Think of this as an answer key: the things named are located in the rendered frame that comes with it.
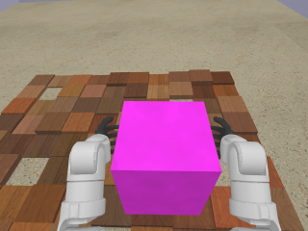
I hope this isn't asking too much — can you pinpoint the carton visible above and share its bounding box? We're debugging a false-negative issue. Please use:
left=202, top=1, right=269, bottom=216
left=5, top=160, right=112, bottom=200
left=111, top=101, right=222, bottom=216

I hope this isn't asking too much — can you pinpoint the robot left forearm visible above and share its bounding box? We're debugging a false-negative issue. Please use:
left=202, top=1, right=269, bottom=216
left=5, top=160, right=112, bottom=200
left=57, top=134, right=111, bottom=231

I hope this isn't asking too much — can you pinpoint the right robot hand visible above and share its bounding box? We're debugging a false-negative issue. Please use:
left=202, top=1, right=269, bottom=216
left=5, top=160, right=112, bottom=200
left=210, top=116, right=235, bottom=156

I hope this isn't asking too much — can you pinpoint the left robot hand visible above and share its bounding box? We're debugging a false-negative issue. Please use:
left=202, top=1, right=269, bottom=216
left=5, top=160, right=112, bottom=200
left=95, top=116, right=119, bottom=154

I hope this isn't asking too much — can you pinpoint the robot right forearm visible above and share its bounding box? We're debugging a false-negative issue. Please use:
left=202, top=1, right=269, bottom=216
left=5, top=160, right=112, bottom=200
left=219, top=134, right=282, bottom=231

